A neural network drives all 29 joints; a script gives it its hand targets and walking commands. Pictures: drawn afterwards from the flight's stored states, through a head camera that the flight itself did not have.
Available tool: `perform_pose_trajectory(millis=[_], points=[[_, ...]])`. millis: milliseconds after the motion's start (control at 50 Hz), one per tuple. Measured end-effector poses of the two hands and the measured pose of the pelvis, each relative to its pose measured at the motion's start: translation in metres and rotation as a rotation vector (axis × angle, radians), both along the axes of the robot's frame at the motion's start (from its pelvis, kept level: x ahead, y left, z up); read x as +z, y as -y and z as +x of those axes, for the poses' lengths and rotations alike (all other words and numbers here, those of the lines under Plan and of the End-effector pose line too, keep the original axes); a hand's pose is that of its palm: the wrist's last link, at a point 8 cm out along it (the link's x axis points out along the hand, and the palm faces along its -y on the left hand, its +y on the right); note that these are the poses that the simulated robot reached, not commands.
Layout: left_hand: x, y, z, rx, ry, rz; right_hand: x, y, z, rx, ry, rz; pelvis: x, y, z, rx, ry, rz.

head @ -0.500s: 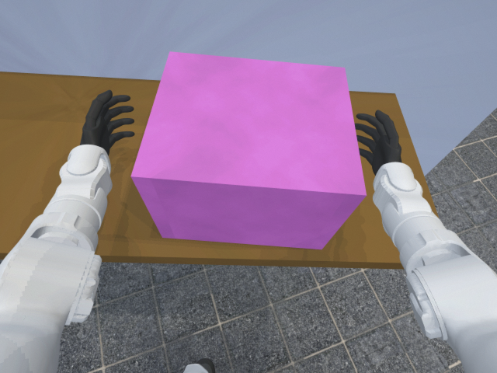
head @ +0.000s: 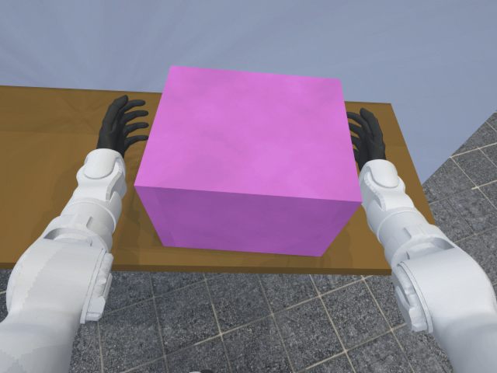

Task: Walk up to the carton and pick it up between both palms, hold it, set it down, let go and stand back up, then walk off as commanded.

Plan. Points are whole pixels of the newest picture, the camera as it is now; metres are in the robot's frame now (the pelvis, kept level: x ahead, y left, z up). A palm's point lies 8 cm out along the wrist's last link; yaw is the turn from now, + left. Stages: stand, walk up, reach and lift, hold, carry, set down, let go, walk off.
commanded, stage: reach and lift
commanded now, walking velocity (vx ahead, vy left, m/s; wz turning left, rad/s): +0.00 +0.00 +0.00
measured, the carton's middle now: (249, 165) +0.47 +0.00 +0.03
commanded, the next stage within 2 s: none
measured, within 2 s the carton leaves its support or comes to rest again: neither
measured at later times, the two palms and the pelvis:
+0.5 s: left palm (129, 148) +0.47 +0.20 +0.07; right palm (366, 158) +0.45 -0.19 +0.07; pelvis +0.00 +0.01 +0.00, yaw -1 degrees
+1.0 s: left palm (130, 148) +0.47 +0.19 +0.07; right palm (367, 159) +0.44 -0.19 +0.08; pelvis +0.01 +0.01 +0.02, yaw +0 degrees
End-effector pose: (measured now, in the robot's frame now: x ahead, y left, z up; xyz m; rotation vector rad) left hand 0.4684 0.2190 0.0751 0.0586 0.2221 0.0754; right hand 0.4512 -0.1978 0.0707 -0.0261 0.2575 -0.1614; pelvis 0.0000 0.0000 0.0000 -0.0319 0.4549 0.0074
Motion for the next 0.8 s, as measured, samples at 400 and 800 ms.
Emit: perform_pose_trajectory(millis=[400,800], points=[[-0.005,0.023,-0.001,-0.027,-0.005,-0.017,0.002,-0.007,-0.003,-0.028,-0.004,0.007,0.003,-0.006,-0.005,-0.011,-0.002,-0.004],[-0.003,0.026,0.000,-0.053,0.012,-0.009,0.001,-0.009,-0.004,-0.043,0.004,0.007,0.011,-0.013,-0.001,-0.016,0.010,-0.008]])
